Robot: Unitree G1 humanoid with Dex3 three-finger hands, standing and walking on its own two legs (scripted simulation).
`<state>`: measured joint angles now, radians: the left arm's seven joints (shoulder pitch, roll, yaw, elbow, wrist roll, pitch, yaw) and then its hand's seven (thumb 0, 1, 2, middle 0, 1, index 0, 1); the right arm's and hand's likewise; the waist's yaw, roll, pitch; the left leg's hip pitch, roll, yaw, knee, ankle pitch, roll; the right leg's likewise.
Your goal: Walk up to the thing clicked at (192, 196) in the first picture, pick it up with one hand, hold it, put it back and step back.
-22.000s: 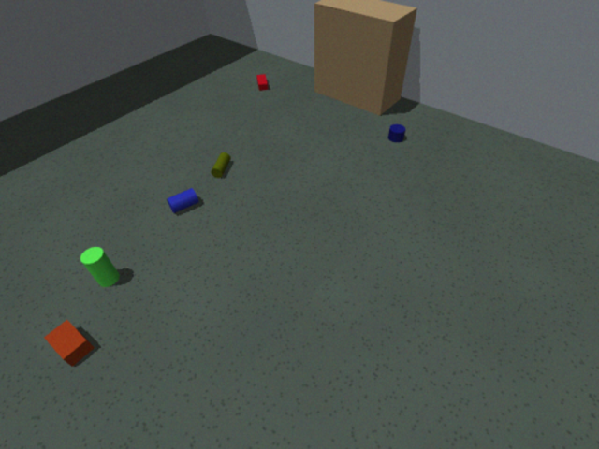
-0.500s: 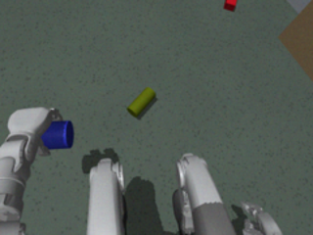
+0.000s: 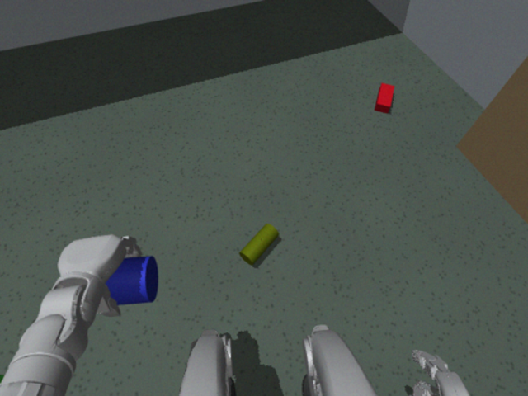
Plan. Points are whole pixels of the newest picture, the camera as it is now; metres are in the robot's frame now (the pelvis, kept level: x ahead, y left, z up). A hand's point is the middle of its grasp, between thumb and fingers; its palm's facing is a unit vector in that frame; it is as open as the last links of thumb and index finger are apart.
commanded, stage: lift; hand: left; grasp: from above
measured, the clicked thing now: (114, 281) +0.34 +0.26 -0.10
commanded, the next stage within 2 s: hold in 0.62 s
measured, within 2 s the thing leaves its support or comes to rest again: neither
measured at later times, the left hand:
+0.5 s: hand (96, 244) +0.35 +0.24 +0.03, palm faces -0.43 -0.07 -0.90, open 10.2 cm
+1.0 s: hand (93, 221) +0.36 +0.23 +0.08, palm faces -0.43 -0.07 -0.90, open 10.2 cm
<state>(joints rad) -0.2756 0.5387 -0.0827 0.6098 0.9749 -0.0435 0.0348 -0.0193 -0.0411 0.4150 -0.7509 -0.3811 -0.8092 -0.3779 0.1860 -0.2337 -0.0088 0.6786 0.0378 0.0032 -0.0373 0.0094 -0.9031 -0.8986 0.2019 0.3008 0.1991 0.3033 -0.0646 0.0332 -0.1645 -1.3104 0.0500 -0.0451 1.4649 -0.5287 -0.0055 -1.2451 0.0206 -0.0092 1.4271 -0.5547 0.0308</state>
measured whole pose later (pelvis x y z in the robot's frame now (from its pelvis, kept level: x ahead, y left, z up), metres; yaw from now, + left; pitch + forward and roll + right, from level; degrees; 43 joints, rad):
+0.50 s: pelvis +0.04 +0.00 +0.10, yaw +0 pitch +12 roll -2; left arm -0.29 0.42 -0.16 0.76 1.01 0.01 0.12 -0.03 -0.05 0.48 -0.71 -0.45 -0.76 -0.46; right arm 0.25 -0.24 -0.03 0.74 0.03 -0.03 -0.03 0.01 -0.90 -0.90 0.20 0.30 0.20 0.30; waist -0.06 0.03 -0.10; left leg -0.78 0.04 0.01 0.97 -0.40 0.00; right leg -0.73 0.01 0.02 0.93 -0.41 0.03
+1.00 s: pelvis +0.06 +0.00 +0.14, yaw +0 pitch +7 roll -1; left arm -0.27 0.40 -0.19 0.74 1.01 0.00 0.08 -0.03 -0.05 0.48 -0.71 -0.44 -0.76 -0.44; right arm 0.23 -0.25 -0.05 0.73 0.04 0.00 -0.03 0.01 -0.90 -0.89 0.20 0.30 0.20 0.30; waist -0.03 0.03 -0.07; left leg -0.51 0.03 0.03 0.71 -0.32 0.00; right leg -0.48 -0.01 0.04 0.70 -0.34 0.03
